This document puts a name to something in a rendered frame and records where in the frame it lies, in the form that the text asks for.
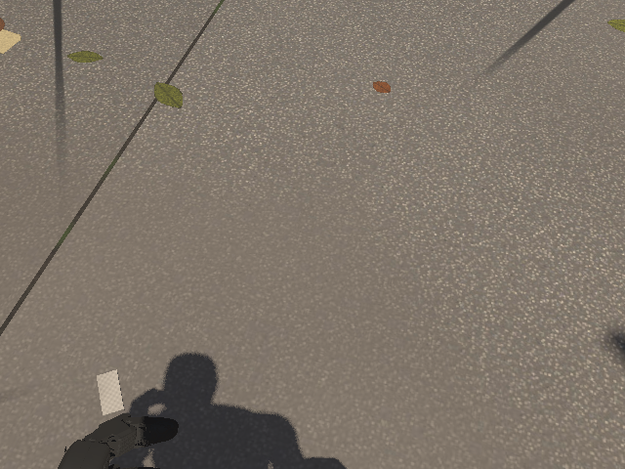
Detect robot left hand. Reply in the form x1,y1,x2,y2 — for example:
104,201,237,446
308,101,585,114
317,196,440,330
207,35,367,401
58,413,179,469

